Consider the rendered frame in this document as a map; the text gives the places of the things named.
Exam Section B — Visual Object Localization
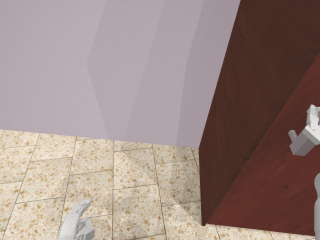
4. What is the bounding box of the handle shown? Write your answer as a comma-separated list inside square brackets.
[288, 111, 320, 156]

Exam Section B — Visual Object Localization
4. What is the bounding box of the wardrobe door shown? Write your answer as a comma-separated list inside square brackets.
[207, 52, 320, 237]

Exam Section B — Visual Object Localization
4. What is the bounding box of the left robot hand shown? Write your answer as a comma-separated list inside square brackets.
[57, 199, 96, 240]

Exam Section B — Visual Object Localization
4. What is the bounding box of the right robot hand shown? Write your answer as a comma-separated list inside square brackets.
[302, 104, 320, 145]

